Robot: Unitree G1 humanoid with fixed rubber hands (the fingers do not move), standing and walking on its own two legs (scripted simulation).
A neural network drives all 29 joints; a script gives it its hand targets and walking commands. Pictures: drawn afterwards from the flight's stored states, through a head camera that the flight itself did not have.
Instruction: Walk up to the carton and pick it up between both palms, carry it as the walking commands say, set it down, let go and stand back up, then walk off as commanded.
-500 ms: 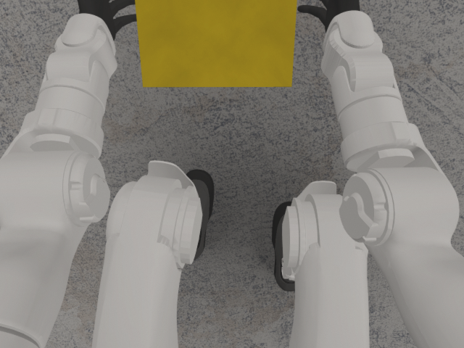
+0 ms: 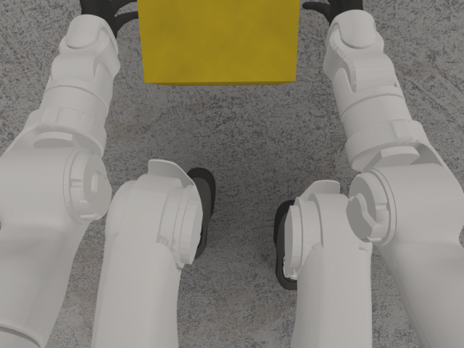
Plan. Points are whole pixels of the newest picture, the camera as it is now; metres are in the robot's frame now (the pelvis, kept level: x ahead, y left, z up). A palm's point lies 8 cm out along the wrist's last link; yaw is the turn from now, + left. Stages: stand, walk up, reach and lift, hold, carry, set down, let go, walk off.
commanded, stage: set down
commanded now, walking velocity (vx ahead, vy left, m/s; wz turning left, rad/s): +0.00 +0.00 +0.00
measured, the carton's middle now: (221, 20) +0.53 +0.10 -0.28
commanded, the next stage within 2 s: let go in 1.98 s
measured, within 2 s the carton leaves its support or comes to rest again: neither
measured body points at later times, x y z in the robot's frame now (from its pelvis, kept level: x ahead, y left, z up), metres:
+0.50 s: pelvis -0.02 +0.01 +0.00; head +0.35 +0.03 +0.23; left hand +0.48 +0.29 -0.21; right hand +0.53 -0.10 -0.21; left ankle +0.12 +0.11 -0.32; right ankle +0.07 -0.11 -0.32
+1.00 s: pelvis -0.03 +0.00 +0.06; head +0.34 +0.05 +0.29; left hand +0.49 +0.30 -0.11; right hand +0.56 -0.10 -0.09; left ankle +0.12 +0.11 -0.32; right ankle +0.07 -0.11 -0.32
